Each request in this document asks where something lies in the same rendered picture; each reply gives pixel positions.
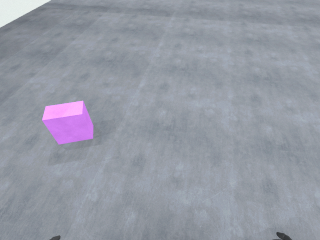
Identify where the carton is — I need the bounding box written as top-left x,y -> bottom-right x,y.
42,101 -> 94,145

